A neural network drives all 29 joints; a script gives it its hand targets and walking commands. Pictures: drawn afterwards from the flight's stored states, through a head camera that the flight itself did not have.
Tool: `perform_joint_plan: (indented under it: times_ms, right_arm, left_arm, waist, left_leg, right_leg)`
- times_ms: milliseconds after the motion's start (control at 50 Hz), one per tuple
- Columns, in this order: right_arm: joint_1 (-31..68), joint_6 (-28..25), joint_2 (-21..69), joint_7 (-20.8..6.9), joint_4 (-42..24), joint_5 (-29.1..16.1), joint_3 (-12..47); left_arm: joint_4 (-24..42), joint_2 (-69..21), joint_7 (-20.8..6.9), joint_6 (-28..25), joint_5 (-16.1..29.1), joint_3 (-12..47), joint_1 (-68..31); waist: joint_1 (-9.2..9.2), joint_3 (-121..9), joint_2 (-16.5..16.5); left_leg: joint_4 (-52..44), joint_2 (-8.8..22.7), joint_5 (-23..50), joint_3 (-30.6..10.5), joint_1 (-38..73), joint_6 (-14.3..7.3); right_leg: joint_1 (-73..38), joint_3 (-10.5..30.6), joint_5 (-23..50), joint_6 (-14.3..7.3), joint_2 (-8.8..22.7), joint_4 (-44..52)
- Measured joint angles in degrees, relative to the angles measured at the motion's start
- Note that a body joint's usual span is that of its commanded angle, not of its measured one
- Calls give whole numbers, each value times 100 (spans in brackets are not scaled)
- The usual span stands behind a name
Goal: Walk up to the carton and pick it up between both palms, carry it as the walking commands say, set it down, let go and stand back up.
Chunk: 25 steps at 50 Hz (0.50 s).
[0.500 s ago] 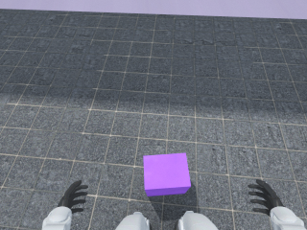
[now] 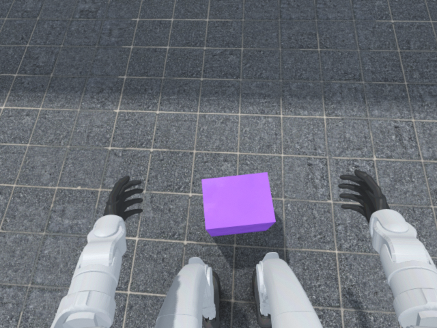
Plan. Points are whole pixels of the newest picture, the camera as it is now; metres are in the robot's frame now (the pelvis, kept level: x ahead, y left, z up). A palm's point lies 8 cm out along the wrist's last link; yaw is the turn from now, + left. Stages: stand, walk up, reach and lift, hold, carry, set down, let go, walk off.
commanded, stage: reach and lift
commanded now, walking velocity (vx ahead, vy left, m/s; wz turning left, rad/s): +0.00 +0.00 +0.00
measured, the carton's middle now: (236, 207) +0.41 -0.02 -0.56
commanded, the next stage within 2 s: none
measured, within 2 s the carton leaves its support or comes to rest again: neither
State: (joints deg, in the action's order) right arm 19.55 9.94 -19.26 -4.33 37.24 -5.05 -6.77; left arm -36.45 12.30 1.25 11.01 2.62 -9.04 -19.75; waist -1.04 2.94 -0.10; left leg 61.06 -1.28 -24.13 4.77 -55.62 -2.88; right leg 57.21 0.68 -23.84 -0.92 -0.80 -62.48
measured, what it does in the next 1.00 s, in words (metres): lowers itself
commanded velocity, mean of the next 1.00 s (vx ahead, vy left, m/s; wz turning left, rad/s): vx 0.00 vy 0.00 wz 0.00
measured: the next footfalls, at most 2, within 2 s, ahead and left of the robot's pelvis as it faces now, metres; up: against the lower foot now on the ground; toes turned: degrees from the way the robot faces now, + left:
none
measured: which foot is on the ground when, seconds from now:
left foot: down 0.00-1.00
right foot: down 0.00-1.00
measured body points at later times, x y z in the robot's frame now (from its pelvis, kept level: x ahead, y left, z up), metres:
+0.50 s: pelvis -0.04 -0.03 -0.05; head +0.23 -0.03 +0.31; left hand +0.42 +0.20 -0.15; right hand +0.45 -0.22 -0.15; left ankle +0.05 +0.09 -0.65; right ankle +0.06 -0.10 -0.65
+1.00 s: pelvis -0.04 -0.02 -0.16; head +0.26 -0.02 +0.18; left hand +0.42 +0.20 -0.29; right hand +0.44 -0.22 -0.29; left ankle +0.05 +0.09 -0.65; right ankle +0.06 -0.10 -0.65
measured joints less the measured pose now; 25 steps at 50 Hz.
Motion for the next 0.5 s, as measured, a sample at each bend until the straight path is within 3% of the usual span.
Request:
perform_joint_plan:
  times_ms: [180, 320, 500]
  right_arm:
    - [1752, 154, 200, 210, 424, 96, -240]
    - [2774, 35, 212, 366, 872, -100, -382]
    - [3152, -363, 429, 518, 919, 22, -479]
  left_arm:
    - [-480, 220, -137, 79, 122, -263, -1667]
    - [-1089, 248, -179, -106, 200, -451, -2770]
    - [-1072, 162, -156, -597, 159, -636, -2967]
  waist:
    - [92, 105, -4]
    - [117, -117, 35]
    - [86, -535, 83]
  left_leg:
    - [440, 17, 240, -156, -1226, 104]
    - [584, 68, 404, -192, -2195, 151]
    - [662, 59, 447, -221, -3052, 208]
  right_leg:
    - [1172, -194, 191, -132, 20, -425]
    - [2142, -248, 365, -196, -15, -554]
    - [3012, -281, 380, -261, -1, -675]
